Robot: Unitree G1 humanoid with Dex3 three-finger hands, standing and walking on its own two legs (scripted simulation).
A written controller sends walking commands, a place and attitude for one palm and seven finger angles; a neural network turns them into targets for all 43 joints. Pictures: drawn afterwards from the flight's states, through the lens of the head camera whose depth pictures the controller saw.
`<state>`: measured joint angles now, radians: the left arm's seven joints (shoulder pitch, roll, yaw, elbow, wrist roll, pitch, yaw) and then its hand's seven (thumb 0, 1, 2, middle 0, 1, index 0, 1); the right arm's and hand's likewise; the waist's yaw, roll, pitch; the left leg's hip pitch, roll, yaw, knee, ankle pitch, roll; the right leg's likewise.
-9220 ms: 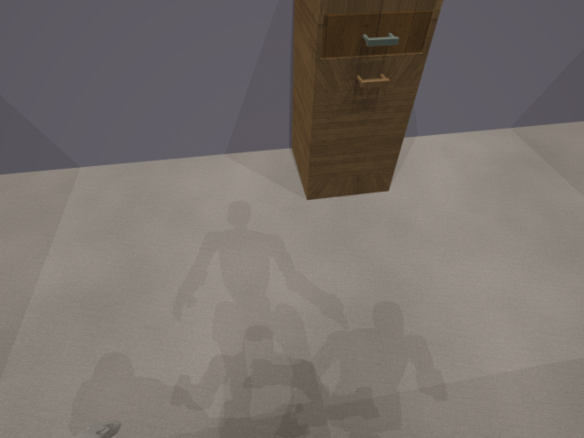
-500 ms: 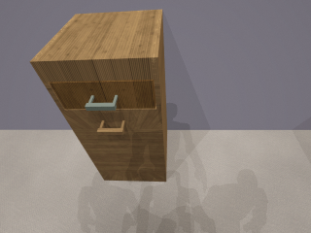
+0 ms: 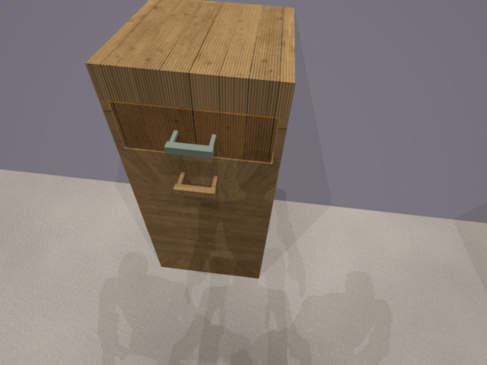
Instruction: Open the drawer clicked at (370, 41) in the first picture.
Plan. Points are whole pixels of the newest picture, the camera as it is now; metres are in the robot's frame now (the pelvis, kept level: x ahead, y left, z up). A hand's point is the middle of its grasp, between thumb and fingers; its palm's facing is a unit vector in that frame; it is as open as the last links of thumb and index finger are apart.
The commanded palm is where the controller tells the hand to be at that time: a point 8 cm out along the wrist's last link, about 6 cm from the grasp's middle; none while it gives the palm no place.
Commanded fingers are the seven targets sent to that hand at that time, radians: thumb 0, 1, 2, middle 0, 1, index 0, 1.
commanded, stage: come to a stop and stand still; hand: left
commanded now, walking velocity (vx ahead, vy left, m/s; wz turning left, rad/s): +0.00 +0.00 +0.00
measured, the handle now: (191, 143) +0.57 +0.18 +0.01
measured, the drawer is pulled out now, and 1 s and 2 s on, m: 0.00 0.00 0.00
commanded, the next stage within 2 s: look again from close up in 0.28 s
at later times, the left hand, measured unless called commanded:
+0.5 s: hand out of the picture +0.05 +0.19 -0.17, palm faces +0.00 -0.97 -0.23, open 7.4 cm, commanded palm none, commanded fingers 0.00 0.90 0.90 -0.20 -0.30 -0.20 -0.30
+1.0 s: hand out of the picture +0.02 +0.21 -0.17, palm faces +0.02 -0.97 -0.23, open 7.4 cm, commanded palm none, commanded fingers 0.00 0.90 0.90 -0.20 -0.30 -0.20 -0.30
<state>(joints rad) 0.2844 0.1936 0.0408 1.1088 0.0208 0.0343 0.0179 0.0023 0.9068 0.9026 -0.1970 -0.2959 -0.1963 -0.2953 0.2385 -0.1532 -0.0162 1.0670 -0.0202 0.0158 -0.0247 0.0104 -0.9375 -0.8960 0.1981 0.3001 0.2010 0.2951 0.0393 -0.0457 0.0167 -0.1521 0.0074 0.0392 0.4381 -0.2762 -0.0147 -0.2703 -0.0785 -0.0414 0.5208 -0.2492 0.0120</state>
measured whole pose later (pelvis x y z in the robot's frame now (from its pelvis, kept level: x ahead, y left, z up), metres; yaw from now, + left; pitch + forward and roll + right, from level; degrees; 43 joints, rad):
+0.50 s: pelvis +0.02 +0.00 +0.00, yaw +0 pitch +0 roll +0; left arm 0.26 0.19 0.01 1.06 0.02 -0.01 0.03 0.00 0.91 0.90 -0.20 -0.30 -0.20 -0.30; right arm 0.31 -0.16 -0.01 1.05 -0.02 -0.02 -0.03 0.01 -0.91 -0.90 0.20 0.30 0.20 0.30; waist -0.02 0.00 0.04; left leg -0.16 0.03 0.03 0.51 -0.34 -0.01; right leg -0.25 -0.06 -0.05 0.53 -0.28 0.03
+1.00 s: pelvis -0.02 +0.01 +0.00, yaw +0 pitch -4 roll +0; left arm 0.27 0.22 -0.01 1.01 0.02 0.01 0.02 0.00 0.90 0.90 -0.20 -0.30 -0.20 -0.30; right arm 0.24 -0.21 0.00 1.01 -0.02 0.01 0.00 0.01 -0.91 -0.90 0.20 0.30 0.20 0.30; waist 0.00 -0.01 0.01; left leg -0.15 0.02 0.04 0.49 -0.28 0.00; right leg -0.22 -0.06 -0.04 0.47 -0.19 0.04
